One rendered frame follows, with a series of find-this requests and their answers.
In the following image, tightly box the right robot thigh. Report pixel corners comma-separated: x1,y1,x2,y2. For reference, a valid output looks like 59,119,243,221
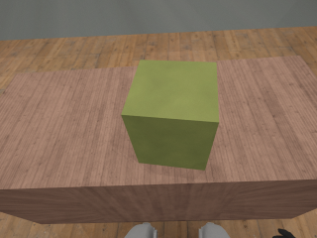
198,224,230,238

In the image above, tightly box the left robot thigh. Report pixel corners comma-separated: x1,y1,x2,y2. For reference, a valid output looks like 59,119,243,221
125,224,159,238

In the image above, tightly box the carton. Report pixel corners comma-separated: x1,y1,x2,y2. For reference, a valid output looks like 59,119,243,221
121,59,219,171

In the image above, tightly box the robot right hand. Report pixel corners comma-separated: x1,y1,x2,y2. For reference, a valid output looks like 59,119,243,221
272,228,295,238

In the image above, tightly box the pedestal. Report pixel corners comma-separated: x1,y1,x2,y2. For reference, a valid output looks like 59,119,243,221
0,56,317,224

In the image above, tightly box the robot thigh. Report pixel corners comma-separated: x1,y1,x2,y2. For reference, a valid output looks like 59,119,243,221
125,224,159,238
198,224,230,238

